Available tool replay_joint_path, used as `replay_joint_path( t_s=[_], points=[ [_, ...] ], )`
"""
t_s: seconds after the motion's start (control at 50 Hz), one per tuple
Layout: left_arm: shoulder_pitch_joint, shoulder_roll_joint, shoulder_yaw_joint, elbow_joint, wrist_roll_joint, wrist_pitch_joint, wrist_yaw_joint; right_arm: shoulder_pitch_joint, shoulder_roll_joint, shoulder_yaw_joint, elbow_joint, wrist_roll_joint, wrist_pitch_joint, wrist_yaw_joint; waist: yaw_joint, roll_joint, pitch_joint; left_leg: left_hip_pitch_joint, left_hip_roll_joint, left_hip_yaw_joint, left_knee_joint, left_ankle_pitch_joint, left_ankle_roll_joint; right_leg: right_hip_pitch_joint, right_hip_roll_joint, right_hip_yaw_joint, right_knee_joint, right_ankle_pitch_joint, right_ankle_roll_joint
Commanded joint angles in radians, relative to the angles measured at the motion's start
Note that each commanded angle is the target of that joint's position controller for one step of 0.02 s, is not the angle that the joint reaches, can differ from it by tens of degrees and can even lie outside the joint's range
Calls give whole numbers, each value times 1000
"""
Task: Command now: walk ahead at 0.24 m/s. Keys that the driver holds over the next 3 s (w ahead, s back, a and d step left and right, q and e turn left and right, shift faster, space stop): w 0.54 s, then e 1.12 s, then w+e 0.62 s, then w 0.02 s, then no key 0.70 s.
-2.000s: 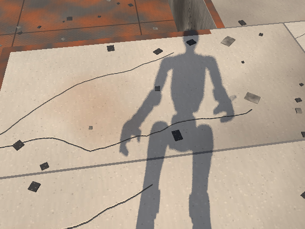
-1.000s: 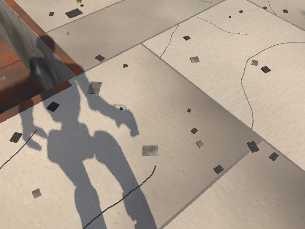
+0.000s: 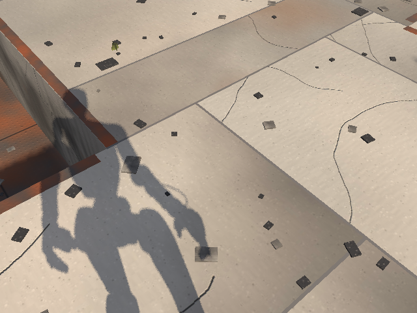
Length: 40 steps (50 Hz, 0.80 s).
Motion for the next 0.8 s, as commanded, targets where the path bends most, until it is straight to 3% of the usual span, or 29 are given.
replay_joint_path(
  t_s=[0.02,0.04,0.08,0.1,0.12,0.14,0.16,0.18,0.2,0.24,0.3,0.36,0.42,0.46,0.5,0.52,0.54,0.56,0.58,0.6,0.62,0.64,0.66,0.7,0.74,0.8],
  points=[
    [49,200,46,-20,-14,-36,0,-103,-61,-10,-78,13,-61,16,27,-189,194,-175,-3,49,101,-23,26,-128,-270,393,-358,-395,-204],
    [23,188,43,-27,-14,-43,-4,-80,-61,-11,-74,18,-75,24,4,-182,198,-151,12,39,70,-19,44,-136,-277,388,-343,-322,-203],
    [-56,160,35,-52,-15,-46,-12,71,-68,-21,-17,22,-90,34,-77,-140,155,92,-5,48,-110,21,63,-221,-190,245,-239,-156,-142],
    [-104,133,26,-79,-12,-51,-14,183,-117,-39,21,16,-93,34,-117,-40,117,239,47,-75,-190,34,85,-310,-102,123,-70,18,-90],
    [-127,78,14,-120,-5,-66,-12,314,-233,-72,54,16,-97,41,-146,237,58,404,225,-433,-348,-46,191,-473,44,-53,275,49,-9],
    [-130,99,20,-136,-16,-84,-10,364,-218,-59,60,-1,-106,50,-144,278,15,473,376,-728,-459,-39,280,-605,60,14,530,-150,3],
    [-111,121,26,-130,-34,-94,-19,278,-153,-36,39,-7,-116,50,-88,156,64,435,386,-668,-438,-1,267,-665,-3,70,655,-114,-24],
    [-96,109,24,-116,-38,-99,-27,221,-123,-28,13,-8,-122,52,-61,106,77,407,345,-549,-434,40,237,-676,-46,63,679,-26,-49],
    [-103,110,28,-113,-32,-102,-31,193,-112,-22,1,-6,-122,54,-47,67,95,387,316,-449,-445,107,211,-693,-82,42,646,55,-60],
    [-133,118,41,-119,-14,-97,-39,202,-69,-3,0,-10,-109,51,-43,79,84,351,247,-282,-467,290,166,-634,-117,2,550,157,-51],
    [-207,67,30,-149,-6,-83,-49,258,-94,-2,6,-13,-89,29,-55,73,85,327,218,-176,-493,439,171,-623,-109,-54,401,227,-3],
    [-343,36,10,-203,-8,-82,-54,261,-134,-8,-7,-15,-80,11,-76,74,115,230,195,-108,-531,417,164,-541,-78,-86,165,349,22],
    [-415,59,7,-232,-15,-80,-65,303,-145,-15,3,-3,-81,8,-83,93,139,209,215,-86,-557,394,164,-462,-54,-96,51,426,15],
    [-436,80,9,-249,-17,-82,-73,306,-143,-21,8,6,-79,7,-65,90,148,271,247,-78,-538,444,152,-458,-56,-74,4,427,-12],
    [-397,115,23,-248,-16,-86,-79,286,-158,-30,1,4,-72,7,-20,95,105,339,265,-59,-457,645,130,-385,-35,-79,-21,385,-45],
    [-331,143,37,-233,-14,-87,-78,273,-170,-35,-6,0,-66,7,22,111,48,355,261,-42,-365,833,117,-284,-6,-99,-12,357,-65],
    [-184,178,60,-188,-16,-84,-72,260,-163,-33,-14,-7,-56,8,97,114,-43,328,227,-11,-192,967,95,-101,25,-118,-9,339,-92],
    [-14,220,79,-140,-11,-78,-65,252,-151,-26,-30,-18,-50,6,170,99,-149,201,179,22,47,894,57,142,-28,-57,4,360,-130],
    [116,315,99,-112,21,-72,-61,372,-39,5,-47,-26,-62,15,125,-138,-324,-183,18,62,463,478,-24,534,-295,385,-29,306,-297],
    [95,268,80,-106,13,-66,-66,370,-25,12,-33,-19,-89,20,107,-237,-401,-286,-72,-52,680,-163,-39,537,-395,692,-224,397,-354],
    [-13,218,59,-123,2,-70,-71,285,-102,-10,-66,3,-112,25,83,-196,-249,-356,-10,-92,769,-148,-24,390,-351,571,-229,486,-309],
    [-117,175,46,-151,3,-72,-72,212,-123,-13,-87,12,-122,21,50,-114,-146,-349,37,-66,746,-78,-16,225,-313,406,-227,628,-281],
    [-177,143,36,-163,7,-76,-78,170,-126,-21,-93,1,-121,12,21,-35,-74,-318,71,-46,684,-28,-19,76,-263,281,-241,755,-261],
    [-211,140,34,-171,23,-81,-80,167,-116,-32,-113,-13,-96,-6,-26,-41,-59,-207,99,-53,580,16,-21,-77,-207,188,-274,829,-243],
    [-191,175,43,-163,30,-82,-74,172,-89,-33,-132,-20,-71,-17,-49,-50,-66,-167,85,-43,491,42,-40,-151,-195,158,-287,891,-264],
    [-162,222,57,-161,23,-64,-47,80,-107,-41,-182,-26,-47,-29,-40,-67,-77,-197,62,-44,316,130,-71,-161,-186,161,-290,829,-265]
  ],
)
